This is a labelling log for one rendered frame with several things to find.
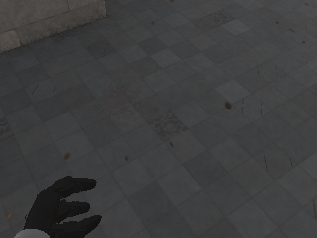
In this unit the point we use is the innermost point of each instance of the robot left forearm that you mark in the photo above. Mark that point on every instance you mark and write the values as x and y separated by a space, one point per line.
32 233

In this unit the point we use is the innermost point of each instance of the left robot hand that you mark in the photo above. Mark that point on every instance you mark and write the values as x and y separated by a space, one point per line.
49 210

